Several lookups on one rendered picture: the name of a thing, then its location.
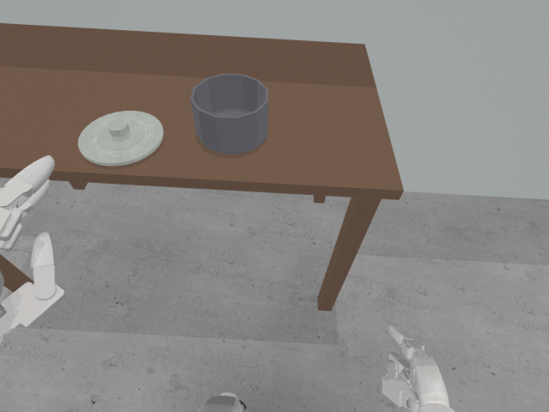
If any pot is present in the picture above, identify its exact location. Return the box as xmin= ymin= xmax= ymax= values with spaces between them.
xmin=190 ymin=74 xmax=268 ymax=154

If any left robot hand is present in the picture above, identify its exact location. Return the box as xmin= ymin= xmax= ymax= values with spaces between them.
xmin=0 ymin=155 xmax=64 ymax=343

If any knob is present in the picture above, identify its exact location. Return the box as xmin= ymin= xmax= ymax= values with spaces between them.
xmin=107 ymin=118 xmax=130 ymax=136

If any right robot hand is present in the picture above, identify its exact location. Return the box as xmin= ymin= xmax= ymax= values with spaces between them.
xmin=382 ymin=324 xmax=449 ymax=412

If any lid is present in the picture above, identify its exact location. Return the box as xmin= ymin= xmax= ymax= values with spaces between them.
xmin=78 ymin=111 xmax=164 ymax=167

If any table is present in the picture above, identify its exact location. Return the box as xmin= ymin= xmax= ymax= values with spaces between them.
xmin=0 ymin=23 xmax=404 ymax=311

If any robot left shin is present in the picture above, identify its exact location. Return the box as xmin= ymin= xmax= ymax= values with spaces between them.
xmin=220 ymin=392 xmax=238 ymax=399

